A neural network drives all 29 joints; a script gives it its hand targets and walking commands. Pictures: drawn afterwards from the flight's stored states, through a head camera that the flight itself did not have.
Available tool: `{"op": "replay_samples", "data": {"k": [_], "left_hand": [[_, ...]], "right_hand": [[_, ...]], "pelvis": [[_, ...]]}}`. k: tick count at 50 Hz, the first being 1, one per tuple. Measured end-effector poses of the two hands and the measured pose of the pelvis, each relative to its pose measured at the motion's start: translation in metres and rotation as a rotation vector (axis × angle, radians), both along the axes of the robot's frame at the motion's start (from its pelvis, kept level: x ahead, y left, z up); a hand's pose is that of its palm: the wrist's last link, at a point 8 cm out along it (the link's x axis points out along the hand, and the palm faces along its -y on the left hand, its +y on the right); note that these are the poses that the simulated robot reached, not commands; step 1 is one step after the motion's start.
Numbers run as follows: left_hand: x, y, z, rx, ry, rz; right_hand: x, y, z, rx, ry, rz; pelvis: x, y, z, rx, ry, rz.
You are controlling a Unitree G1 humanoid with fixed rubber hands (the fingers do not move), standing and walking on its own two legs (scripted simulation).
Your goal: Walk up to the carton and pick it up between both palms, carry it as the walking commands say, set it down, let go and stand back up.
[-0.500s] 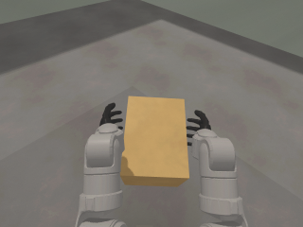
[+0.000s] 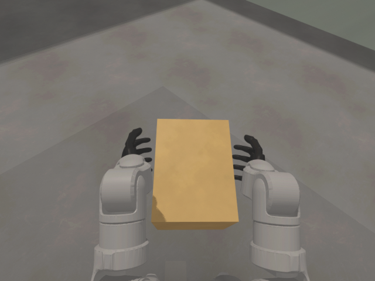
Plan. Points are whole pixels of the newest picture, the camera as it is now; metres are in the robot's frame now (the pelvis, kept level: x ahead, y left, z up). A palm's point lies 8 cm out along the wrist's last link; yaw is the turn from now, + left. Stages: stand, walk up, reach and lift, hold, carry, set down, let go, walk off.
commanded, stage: carry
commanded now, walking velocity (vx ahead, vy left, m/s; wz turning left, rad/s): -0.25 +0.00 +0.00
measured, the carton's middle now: (191, 176) +0.36 +0.01 +0.02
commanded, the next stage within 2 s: none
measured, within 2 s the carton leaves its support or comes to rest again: neither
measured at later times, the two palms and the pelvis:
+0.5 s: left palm (100, 260) +0.16 +0.15 +0.10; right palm (263, 266) +0.16 -0.09 +0.11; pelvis -0.15 +0.02 +0.00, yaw +0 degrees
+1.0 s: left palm out of the picture +0.00 +0.16 +0.09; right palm out of the picture -0.01 -0.08 +0.09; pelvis -0.32 +0.03 -0.01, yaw +0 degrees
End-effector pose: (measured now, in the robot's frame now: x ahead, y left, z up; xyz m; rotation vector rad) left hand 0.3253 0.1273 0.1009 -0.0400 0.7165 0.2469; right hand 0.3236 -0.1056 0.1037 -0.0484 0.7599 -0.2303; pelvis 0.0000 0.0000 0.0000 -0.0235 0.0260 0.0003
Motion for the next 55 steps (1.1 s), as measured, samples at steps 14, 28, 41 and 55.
{"op": "replay_samples", "data": {"k": [14, 28, 41, 55], "left_hand": [[-0.082, -0.015, 0.009, 0.031, -0.03, -0.059], [-0.182, 0.014, 0.005, 0.002, -0.014, -0.012], [-0.265, -0.008, 0.009, 0.05, -0.009, -0.078], [-0.359, 0.033, -0.003, -0.004, -0.003, -0.012]], "right_hand": [[-0.088, -0.016, 0.007, 0.024, -0.051, -0.046], [-0.184, 0.014, 0.006, -0.015, -0.009, 0.009], [-0.275, -0.008, 0.002, 0.025, -0.017, -0.047], [-0.364, 0.033, -0.005, -0.016, 0.011, 0.01]], "pelvis": [[-0.078, -0.001, -0.007, 0.01, -0.027, 0.006], [-0.172, 0.015, -0.004, 0.0, -0.054, -0.003], [-0.257, 0.012, -0.007, 0.021, -0.059, -0.011], [-0.354, 0.034, -0.004, -0.007, -0.053, -0.001]]}}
